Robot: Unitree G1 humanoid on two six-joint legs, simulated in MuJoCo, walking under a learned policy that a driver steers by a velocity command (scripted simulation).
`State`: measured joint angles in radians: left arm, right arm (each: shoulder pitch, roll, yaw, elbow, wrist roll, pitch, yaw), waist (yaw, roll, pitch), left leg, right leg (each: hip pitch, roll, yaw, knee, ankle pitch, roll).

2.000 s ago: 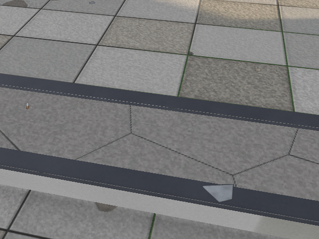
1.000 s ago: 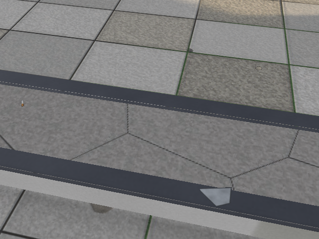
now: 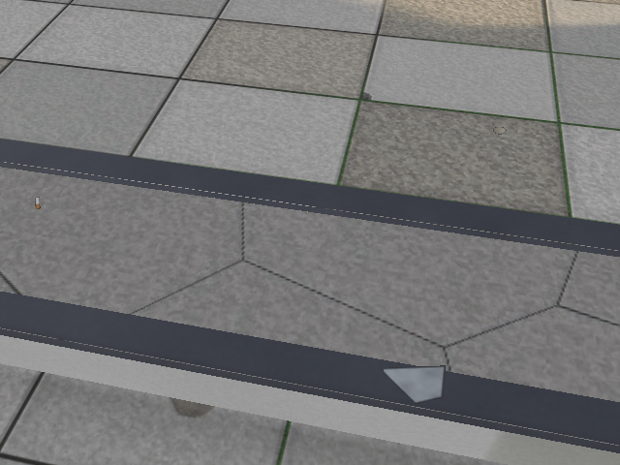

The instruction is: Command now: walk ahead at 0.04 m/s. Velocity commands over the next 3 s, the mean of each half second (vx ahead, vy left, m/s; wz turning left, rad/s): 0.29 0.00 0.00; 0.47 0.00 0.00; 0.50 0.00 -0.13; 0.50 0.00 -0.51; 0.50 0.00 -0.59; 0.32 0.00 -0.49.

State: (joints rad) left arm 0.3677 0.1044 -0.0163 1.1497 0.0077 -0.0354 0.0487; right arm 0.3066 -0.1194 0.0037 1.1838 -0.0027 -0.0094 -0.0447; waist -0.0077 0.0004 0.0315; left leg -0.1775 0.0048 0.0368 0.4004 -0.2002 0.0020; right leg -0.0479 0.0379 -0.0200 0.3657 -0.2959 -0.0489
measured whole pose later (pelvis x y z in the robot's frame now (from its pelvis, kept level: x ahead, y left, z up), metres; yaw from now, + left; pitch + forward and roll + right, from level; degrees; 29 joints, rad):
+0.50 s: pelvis +0.14 +0.07 +0.00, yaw +0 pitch +0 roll +0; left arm 0.36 0.19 0.04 1.07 0.03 -0.08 -0.01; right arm 0.31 -0.18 -0.06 1.04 -0.02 -0.08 0.01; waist 0.01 -0.04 0.03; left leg -0.20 -0.03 0.11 0.44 -0.24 0.07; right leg -0.34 -0.04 -0.02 1.08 -0.31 -0.09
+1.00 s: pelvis +0.40 +0.05 -0.01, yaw +1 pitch -1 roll -1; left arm 0.35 0.16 0.06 1.10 0.02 -0.06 0.01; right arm 0.30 -0.17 -0.04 0.98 -0.03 -0.07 0.01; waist 0.01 0.04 0.02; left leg -0.57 0.02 0.02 1.59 -0.30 0.10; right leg -0.25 0.07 -0.13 0.48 -0.22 -0.11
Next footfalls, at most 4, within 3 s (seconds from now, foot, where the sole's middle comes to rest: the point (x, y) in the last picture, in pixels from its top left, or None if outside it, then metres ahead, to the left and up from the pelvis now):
0.36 left None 0.18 0.14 -0.78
0.86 right None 0.47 -0.01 -0.78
1.34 left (252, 318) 0.78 0.16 -0.62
1.90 right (328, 238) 1.02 -0.02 -0.62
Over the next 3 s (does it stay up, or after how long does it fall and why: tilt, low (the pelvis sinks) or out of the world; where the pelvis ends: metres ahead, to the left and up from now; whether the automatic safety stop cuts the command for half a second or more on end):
stays up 1.37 -0.21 0.14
